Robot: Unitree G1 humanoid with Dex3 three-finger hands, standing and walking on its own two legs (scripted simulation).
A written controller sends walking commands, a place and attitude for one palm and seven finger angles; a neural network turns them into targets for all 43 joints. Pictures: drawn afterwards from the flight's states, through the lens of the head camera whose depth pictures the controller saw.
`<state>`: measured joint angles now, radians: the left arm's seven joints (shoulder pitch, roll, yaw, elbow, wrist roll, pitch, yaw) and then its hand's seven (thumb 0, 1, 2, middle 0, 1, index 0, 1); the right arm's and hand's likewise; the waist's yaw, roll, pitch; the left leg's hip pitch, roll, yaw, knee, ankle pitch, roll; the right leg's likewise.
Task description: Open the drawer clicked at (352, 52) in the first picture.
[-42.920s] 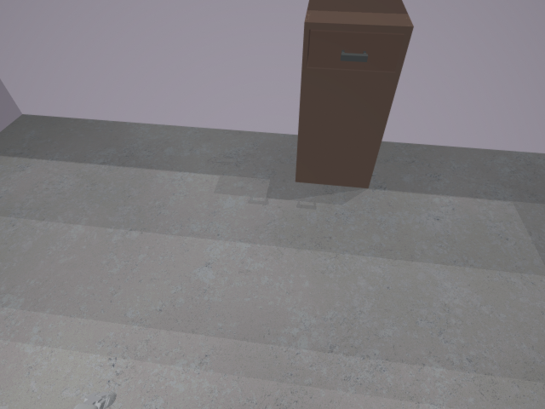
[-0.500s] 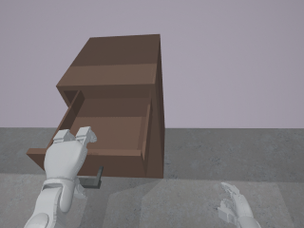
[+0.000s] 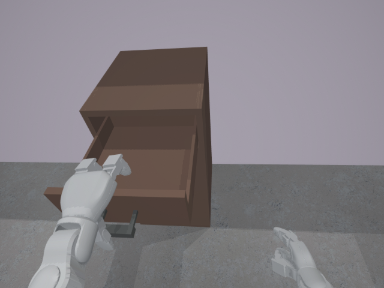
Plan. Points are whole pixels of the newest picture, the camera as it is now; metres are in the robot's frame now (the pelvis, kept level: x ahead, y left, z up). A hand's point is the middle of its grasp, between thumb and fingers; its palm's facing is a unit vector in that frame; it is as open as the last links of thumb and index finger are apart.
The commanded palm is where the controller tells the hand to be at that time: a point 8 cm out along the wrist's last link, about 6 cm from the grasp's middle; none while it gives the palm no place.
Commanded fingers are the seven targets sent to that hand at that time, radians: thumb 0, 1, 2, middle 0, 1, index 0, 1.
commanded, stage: draw the hand back to the body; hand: left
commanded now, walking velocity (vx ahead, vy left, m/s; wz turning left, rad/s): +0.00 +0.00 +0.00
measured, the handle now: (116, 222) +0.26 +0.25 -0.05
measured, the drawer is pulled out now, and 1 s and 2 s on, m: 0.29 0.29 0.29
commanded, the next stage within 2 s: step back with the hand held close in 1.58 s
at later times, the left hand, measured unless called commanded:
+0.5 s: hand (90, 214) +0.20 +0.23 +0.10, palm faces +0.06 -0.05 -1.00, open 13.8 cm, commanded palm +0.17 +0.23 +0.16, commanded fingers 0.00 -0.50 0.30 -0.30 -1.20 -0.30 -1.20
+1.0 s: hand (80, 202) +0.19 +0.21 +0.16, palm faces +0.39 -0.84 -0.38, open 12.0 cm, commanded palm +0.14 +0.25 +0.17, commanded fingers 0.00 0.27 0.63 -0.25 -0.70 -0.25 -0.70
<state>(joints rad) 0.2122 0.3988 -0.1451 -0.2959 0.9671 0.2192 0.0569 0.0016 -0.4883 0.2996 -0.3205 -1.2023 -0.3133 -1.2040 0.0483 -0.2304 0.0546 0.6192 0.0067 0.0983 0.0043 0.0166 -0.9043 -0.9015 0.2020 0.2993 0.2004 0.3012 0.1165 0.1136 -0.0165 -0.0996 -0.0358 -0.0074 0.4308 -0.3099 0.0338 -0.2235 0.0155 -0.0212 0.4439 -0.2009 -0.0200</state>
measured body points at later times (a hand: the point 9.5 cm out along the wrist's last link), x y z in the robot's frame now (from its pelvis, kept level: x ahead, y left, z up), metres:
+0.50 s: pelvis -0.01 -0.01 +0.00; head -0.02 -0.06 +0.45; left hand +0.20 +0.23 +0.15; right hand +0.22 -0.21 -0.09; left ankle -0.05 +0.10 -0.74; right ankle +0.02 -0.11 -0.74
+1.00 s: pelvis +0.00 -0.02 +0.00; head -0.01 -0.04 +0.45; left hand +0.17 +0.26 +0.18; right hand +0.19 -0.23 -0.08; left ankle -0.05 +0.10 -0.74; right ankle +0.02 -0.11 -0.74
